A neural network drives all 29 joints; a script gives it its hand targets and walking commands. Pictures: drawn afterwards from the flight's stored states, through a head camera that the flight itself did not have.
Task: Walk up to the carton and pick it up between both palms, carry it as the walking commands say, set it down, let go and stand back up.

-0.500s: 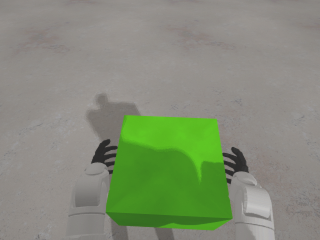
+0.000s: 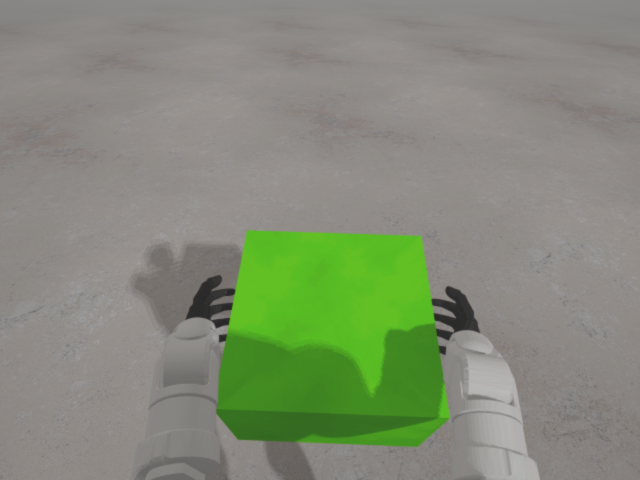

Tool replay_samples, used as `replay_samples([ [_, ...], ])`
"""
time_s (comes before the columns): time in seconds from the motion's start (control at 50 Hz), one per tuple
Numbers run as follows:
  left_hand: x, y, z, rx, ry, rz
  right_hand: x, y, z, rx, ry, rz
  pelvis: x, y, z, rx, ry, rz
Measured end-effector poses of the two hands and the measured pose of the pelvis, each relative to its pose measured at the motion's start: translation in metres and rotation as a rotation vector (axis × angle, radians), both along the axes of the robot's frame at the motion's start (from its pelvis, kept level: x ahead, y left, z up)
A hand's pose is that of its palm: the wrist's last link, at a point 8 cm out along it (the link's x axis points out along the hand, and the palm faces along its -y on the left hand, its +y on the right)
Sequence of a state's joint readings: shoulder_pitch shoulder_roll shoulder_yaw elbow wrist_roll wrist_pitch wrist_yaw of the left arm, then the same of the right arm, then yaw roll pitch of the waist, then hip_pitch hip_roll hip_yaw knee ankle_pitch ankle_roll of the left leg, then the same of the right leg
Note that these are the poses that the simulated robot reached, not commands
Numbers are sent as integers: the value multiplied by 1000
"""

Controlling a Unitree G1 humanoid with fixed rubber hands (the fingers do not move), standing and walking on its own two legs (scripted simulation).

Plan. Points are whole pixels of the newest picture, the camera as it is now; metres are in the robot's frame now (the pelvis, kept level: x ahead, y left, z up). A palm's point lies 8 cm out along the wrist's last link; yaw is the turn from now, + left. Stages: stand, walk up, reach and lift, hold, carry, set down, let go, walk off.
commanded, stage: hold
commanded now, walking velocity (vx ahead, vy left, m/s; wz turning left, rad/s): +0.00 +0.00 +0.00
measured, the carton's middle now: (330, 336) +0.35 +0.01 +0.00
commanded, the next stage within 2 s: set down in 0.46 s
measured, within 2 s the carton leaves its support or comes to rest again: neither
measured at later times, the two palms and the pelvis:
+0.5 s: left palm (193, 348) +0.28 +0.19 +0.05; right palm (452, 345) +0.31 -0.16 +0.04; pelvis +0.03 -0.01 +0.01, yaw +4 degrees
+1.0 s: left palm (208, 350) +0.31 +0.18 +0.01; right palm (452, 356) +0.32 -0.17 +0.00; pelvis +0.02 -0.01 +0.00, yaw +5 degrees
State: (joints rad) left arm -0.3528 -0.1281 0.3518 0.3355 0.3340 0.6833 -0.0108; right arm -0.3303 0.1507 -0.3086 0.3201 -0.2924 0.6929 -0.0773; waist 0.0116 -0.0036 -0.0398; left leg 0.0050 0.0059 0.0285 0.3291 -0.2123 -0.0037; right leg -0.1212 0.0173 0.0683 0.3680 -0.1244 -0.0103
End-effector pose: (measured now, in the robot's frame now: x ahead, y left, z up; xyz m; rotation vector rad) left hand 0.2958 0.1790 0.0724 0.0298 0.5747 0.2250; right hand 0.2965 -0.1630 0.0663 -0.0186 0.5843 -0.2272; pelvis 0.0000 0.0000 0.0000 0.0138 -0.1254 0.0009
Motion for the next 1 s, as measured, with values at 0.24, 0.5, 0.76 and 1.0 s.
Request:
replay_samples([
  [0.24,13,14,8,28,46,27,31,12,-8,9,44,80,15,-9,3,-4,-8,52],
  [0.5,-13,10,-22,-20,83,33,11,7,-21,2,82,70,31,-10,6,-17,1,68],
  [0.76,-12,25,-33,-3,115,30,19,20,-36,19,111,112,9,-1,1,-14,36,90],
  [1.0,14,4,-63,-4,150,-27,28,-7,-69,48,141,110,18,-5,-2,-14,146,83],
])
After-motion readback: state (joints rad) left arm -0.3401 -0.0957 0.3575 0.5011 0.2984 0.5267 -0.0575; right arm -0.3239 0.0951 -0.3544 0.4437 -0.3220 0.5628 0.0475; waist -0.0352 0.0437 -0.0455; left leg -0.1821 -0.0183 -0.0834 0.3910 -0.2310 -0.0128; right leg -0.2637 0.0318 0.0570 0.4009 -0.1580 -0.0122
